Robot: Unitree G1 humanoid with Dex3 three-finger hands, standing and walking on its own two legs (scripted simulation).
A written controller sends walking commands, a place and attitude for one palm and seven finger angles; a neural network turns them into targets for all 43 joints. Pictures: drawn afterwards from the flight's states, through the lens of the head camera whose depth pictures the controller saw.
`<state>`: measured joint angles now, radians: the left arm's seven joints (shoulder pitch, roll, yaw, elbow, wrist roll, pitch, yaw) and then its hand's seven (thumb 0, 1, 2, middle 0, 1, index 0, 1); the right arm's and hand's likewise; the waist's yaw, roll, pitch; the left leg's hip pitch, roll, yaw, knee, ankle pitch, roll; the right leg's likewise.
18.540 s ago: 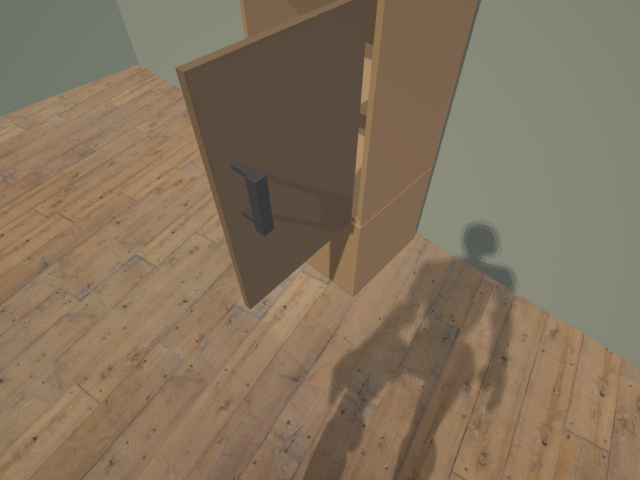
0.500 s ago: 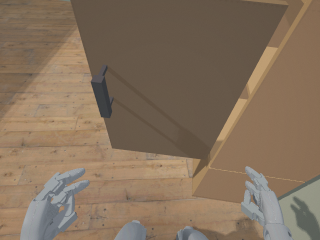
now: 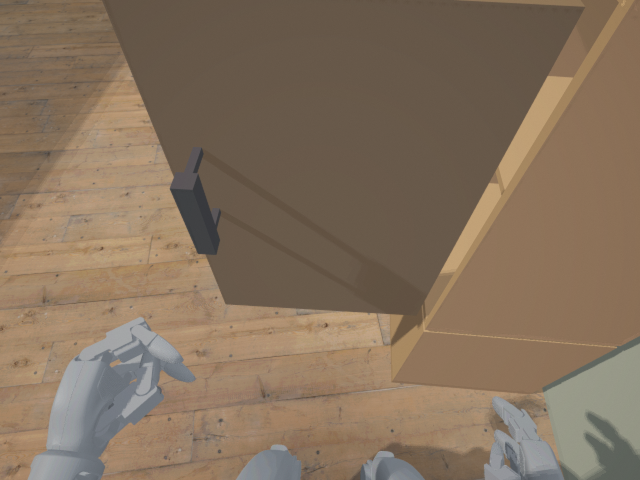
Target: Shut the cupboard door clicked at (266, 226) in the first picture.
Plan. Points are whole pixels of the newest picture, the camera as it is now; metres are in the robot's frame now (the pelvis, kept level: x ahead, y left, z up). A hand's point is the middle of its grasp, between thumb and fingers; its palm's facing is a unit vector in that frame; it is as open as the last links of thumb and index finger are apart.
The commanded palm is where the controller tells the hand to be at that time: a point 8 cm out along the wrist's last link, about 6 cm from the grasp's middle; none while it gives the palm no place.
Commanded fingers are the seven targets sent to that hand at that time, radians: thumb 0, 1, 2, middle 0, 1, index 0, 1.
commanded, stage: raise the hand and make a fist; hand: left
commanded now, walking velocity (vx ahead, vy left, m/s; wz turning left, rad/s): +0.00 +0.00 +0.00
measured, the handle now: (202, 202) +0.42 +0.18 +0.10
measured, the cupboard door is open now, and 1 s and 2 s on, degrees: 91 91 91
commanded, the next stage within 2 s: bring the fist close to the handle in 0.92 s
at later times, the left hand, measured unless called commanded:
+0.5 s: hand (128, 362) +0.22 +0.20 +0.10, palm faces +0.01 -1.00 -0.04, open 3.1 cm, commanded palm +0.20 +0.26 +0.10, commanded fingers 0.00 0.90 0.90 -1.30 -1.50 -1.30 -1.50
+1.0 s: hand (147, 361) +0.22 +0.19 +0.10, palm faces +0.01 -1.00 -0.05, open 3.1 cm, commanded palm +0.20 +0.24 +0.10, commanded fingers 0.00 0.90 0.90 -1.30 -1.50 -1.30 -1.50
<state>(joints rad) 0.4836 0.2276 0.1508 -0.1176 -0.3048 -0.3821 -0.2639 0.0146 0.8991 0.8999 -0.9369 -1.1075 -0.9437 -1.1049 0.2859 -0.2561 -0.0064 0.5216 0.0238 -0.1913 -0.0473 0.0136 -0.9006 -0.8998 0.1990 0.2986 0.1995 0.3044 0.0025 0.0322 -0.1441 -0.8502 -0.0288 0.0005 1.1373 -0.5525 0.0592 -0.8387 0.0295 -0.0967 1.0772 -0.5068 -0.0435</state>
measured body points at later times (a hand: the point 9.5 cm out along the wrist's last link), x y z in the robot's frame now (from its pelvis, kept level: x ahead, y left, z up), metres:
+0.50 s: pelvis +0.00 +0.02 +0.02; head +0.04 +0.02 +0.47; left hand +0.21 +0.26 +0.10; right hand +0.19 -0.20 -0.04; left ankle +0.00 +0.08 -0.66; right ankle +0.01 -0.10 -0.66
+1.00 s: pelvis +0.00 +0.00 +0.02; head +0.03 +0.00 +0.47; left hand +0.21 +0.24 +0.10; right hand +0.17 -0.23 -0.05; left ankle +0.00 +0.08 -0.66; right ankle +0.01 -0.10 -0.66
